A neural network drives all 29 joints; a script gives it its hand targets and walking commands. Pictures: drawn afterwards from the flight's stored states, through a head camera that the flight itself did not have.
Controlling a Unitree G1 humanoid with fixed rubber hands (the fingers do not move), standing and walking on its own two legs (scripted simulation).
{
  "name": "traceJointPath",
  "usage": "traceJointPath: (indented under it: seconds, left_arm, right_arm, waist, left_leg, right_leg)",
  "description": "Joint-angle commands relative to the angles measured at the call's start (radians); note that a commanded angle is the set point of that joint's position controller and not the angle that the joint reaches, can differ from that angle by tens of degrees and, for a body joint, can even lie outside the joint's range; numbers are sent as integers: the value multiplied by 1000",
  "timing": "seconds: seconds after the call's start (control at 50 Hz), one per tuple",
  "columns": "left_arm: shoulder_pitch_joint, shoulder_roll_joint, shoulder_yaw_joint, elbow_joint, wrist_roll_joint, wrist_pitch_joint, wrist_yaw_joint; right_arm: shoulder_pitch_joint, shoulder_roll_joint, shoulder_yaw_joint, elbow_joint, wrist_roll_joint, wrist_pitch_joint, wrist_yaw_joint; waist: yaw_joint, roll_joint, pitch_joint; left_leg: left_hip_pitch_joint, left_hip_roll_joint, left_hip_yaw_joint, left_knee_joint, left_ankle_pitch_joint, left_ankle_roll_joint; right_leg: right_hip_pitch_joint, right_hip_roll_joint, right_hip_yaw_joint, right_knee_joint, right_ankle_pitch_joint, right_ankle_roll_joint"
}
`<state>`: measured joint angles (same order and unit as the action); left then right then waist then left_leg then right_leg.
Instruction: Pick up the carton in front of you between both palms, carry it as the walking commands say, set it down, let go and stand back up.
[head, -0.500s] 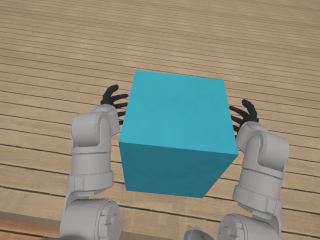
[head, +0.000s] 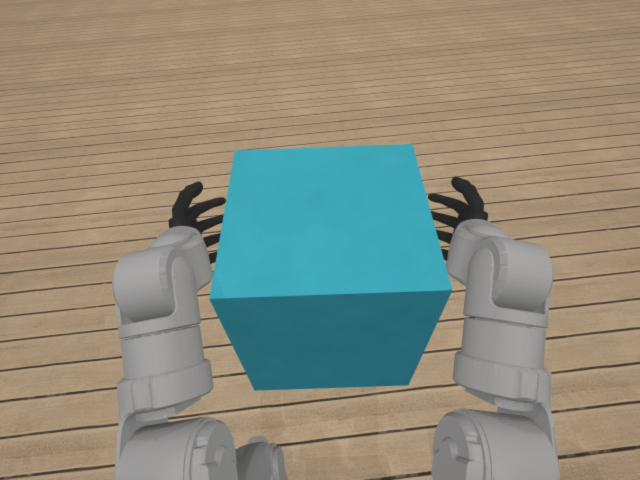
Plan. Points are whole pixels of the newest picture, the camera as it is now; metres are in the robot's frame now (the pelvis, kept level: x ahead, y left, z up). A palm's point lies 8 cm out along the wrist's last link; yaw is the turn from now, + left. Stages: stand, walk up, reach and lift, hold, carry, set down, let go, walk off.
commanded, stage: carry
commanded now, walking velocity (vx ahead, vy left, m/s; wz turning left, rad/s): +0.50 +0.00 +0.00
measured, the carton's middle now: (327, 276) +0.36 -0.02 +0.10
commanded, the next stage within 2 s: none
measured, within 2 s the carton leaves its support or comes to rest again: neither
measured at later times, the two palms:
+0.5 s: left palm (192, 43) +0.65 +0.16 +0.29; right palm (404, 26) +0.65 -0.14 +0.30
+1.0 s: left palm (225, 44) +0.89 +0.17 +0.22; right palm (372, 33) +0.90 -0.13 +0.22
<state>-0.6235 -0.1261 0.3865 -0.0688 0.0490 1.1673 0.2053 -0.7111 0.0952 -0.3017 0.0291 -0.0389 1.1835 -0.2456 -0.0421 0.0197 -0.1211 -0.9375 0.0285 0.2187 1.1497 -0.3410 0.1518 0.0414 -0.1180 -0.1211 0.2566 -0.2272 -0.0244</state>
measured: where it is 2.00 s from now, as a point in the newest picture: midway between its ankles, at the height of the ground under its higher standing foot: (322, 265)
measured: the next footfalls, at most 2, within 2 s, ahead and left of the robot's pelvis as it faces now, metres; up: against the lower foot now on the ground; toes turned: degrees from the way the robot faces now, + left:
right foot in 0.54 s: +0.51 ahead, -0.10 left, +0.15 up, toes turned -4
left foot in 1.02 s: +0.75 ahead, +0.12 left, +0.15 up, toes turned +11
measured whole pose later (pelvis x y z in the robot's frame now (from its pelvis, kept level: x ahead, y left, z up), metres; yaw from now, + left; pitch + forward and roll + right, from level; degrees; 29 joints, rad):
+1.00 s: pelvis +0.60 +0.01 +0.13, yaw +2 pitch +5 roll +0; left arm -0.25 -0.15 0.18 -0.26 0.04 1.06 0.13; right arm -0.24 0.15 -0.17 -0.27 -0.03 1.06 -0.15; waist 0.00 0.01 -0.08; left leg -0.47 0.05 0.17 0.40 -0.05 -0.01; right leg -0.05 -0.02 -0.11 0.33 -0.36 0.00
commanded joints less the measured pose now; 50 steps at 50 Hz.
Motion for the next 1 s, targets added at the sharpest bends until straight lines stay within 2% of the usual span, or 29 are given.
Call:
traceJointPath:
  seconds: [0.0, 0.02, 0.04, 0.06, 0.08, 0.1, 0.12, 0.14, 0.18, 0.24, 0.3, 0.36, 0.42, 0.46, 0.48, 0.5, 0.52, 0.54, 0.56, 0.6, 0.62, 0.66, 0.72, 0.78, 0.86, 0.92, 0.94, 0.96, 0.98]
  left_arm:
    - [-579, -588, -477, 29, -87, -5, -5]
    - [-555, -638, -471, 22, -68, -18, -12]
    - [-604, -634, -474, 24, -65, -23, -12]
    - [-609, -659, -477, -7, -80, -37, -17]
    - [-665, -694, -493, -37, -103, -49, -24]
    - [-667, -700, -504, -39, -98, -57, -26]
    - [-664, -711, -519, -49, -92, -67, -25]
    - [-659, -709, -538, -51, -87, -73, -22]
    - [-628, -704, -579, -61, -95, -84, -17]
    - [-581, -702, -618, -59, -124, -81, -13]
    - [-581, -666, -646, -80, -150, -61, -4]
    - [-588, -639, -640, -65, -168, -36, 5]
    - [-609, -626, -619, -29, -182, -12, 6]
    - [-619, -622, -596, 14, -185, 1, 7]
    - [-616, -622, -585, 41, -180, 5, 8]
    - [-609, -624, -567, 63, -174, 6, 9]
    - [-589, -620, -542, 86, -164, 7, 11]
    - [-638, -595, -523, 97, -153, 5, 20]
    - [-617, -633, -526, 104, -159, 2, 20]
    - [-646, -704, -546, 60, -171, -11, 4]
    - [-667, -744, -564, 40, -173, -23, -7]
    - [-684, -808, -596, 11, -175, -52, -25]
    - [-591, -849, -639, -11, -163, -87, -47]
    - [-434, -855, -675, -46, -140, -116, -62]
    - [-239, -852, -746, -157, -131, -142, -80]
    - [-90, -873, -788, -236, -161, -139, -85]
    - [-46, -864, -800, -278, -169, -133, -79]
    - [4, -847, -808, -312, -173, -125, -73]
    - [54, -824, -817, -341, -171, -116, -68]
  right_arm:
    - [-596, 802, 551, -41, 185, -26, 10]
    - [-653, 815, 583, -74, 204, -41, 17]
    - [-627, 863, 595, -49, 228, -47, 29]
    - [-645, 862, 611, -108, 238, -67, 38]
    - [-692, 916, 636, -115, 270, -76, 53]
    - [-718, 938, 661, -144, 294, -86, 68]
    - [-728, 954, 676, -158, 303, -93, 78]
    - [-717, 963, 687, -152, 306, -99, 83]
    - [-649, 920, 677, -158, 296, -108, 85]
    - [-540, 839, 641, -148, 243, -104, 73]
    - [-462, 743, 581, -149, 193, -83, 51]
    - [-420, 671, 522, -130, 146, -54, 33]
    - [-425, 627, 483, -107, 109, -33, 20]
    - [-440, 618, 471, -85, 104, -23, 13]
    - [-450, 616, 464, -77, 102, -18, 11]
    - [-459, 616, 458, -70, 100, -14, 9]
    - [-498, 614, 457, -65, 102, -9, 5]
    - [-516, 642, 457, -58, 115, -6, 8]
    - [-558, 657, 470, -56, 118, -7, 9]
    - [-578, 755, 480, -42, 138, -22, 22]
    - [-571, 793, 482, -27, 132, -31, 30]
    - [-555, 864, 515, -21, 127, -55, 45]
    - [-466, 926, 582, -37, 120, -93, 60]
    - [-331, 954, 640, -74, 122, -125, 73]
    - [-177, 963, 724, -199, 148, -153, 99]
    - [-84, 947, 781, -355, 194, -148, 108]
    - [-37, 931, 783, -402, 205, -143, 109]
    - [30, 908, 775, -431, 204, -136, 107]
    - [109, 880, 761, -441, 195, -126, 105]
  waist:
    - [-146, -201, -503]
    - [-68, 245, -572]
    - [-55, 243, -607]
    - [-53, 137, -564]
    - [-46, 37, -482]
    - [-35, 40, -417]
    - [-18, 36, -414]
    - [-31, 19, -392]
    - [-26, -16, -360]
    - [-23, 36, -345]
    - [-21, 95, -322]
    - [-25, 139, -283]
    - [-26, 148, -228]
    - [16, 149, -244]
    - [32, 143, -266]
    - [60, 103, -319]
    - [95, -3, -392]
    - [65, -288, -463]
    - [82, -305, -436]
    - [75, -113, -399]
    - [63, -75, -374]
    - [43, -115, -374]
    - [45, -148, -367]
    - [62, -142, -345]
    - [69, -175, -311]
    - [71, -175, -274]
    - [69, -178, -271]
    - [54, -153, -291]
    - [44, -118, -341]
  left_leg:
    - [733, -68, -264, -449, -131, 19]
    - [931, 236, -933, -686, 82, 196]
    - [949, 244, -1028, -722, 139, 252]
    - [943, 223, -925, -648, 119, 234]
    - [899, 215, -839, -611, 135, 184]
    - [873, 207, -749, -606, 163, 151]
    - [883, 207, -694, -616, 106, 118]
    - [921, 203, -659, -624, 85, 106]
    - [918, 221, -586, -660, 157, 105]
    - [975, 219, -492, -694, 359, 90]
    - [961, 169, -345, -745, 405, 76]
    - [916, 133, -247, -793, 444, 42]
    - [944, 131, -212, -796, 581, 7]
    - [988, 132, -184, -684, 810, -31]
    - [971, 133, -136, -598, 861, -74]
    - [874, 108, -107, -453, 764, -111]
    - [711, 83, -90, -242, 472, -138]
    - [375, -47, -119, 16, 101, -170]
    - [214, -80, -192, 130, -137, -158]
    - [161, -3, -242, 154, -45, -124]
    - [180, 35, -250, 94, 9, -124]
    - [260, 54, -226, -29, 65, -144]
    - [268, 58, -182, -212, 96, -179]
    - [268, 55, -133, -409, 163, -201]
    - [300, 24, -90, -575, 243, -188]
    - [397, 4, -47, -703, 301, -174]
    - [471, -2, -31, -758, 323, -164]
    - [615, -22, 5, -827, 339, -155]
    - [833, -4, -6, -808, 304, -137]
  right_leg:
    - [-110, -26, -13, 773, 1272, -58]
    - [-497, 190, 95, 1190, 185, 14]
    - [-601, 226, 280, 1527, 17, -22]
    - [-719, 198, 313, 1628, -25, -57]
    - [-797, 161, 283, 1611, -49, -80]
    - [-859, 132, 271, 1573, -100, -87]
    - [-891, 120, 262, 1564, -83, -89]
    - [-930, 122, 234, 1533, -123, -94]
    - [-922, 105, 191, 1323, -273, -75]
    - [-981, 57, 141, 1133, -79, -53]
    - [-931, 41, 86, 843, 46, -21]
    - [-779, 67, 18, 557, 133, -12]
    - [-677, 101, -39, 359, 189, -24]
    - [-560, 143, -55, 270, 196, -34]
    - [-424, 154, -93, 174, 218, -28]
    - [-218, 133, -64, 156, 203, -34]
    - [-15, -20, 152, 195, 182, -54]
    - [212, -267, 621, 153, 213, -207]
    - [224, -264, 711, 80, 173, -236]
    - [138, -220, 550, 97, 176, -193]
    - [71, -208, 473, 70, 173, -165]
    - [-10, -174, 356, 9, 123, -128]
    - [18, -156, 257, -46, 164, -135]
    - [101, -131, 180, -40, 323, -121]
    - [179, -108, 116, -5, 496, -98]
    - [165, -93, 75, 37, 552, -82]
    - [148, -88, 63, 73, 565, -69]
    - [96, -66, 18, 174, 606, -47]
    - [-30, -41, -14, 300, 586, -25]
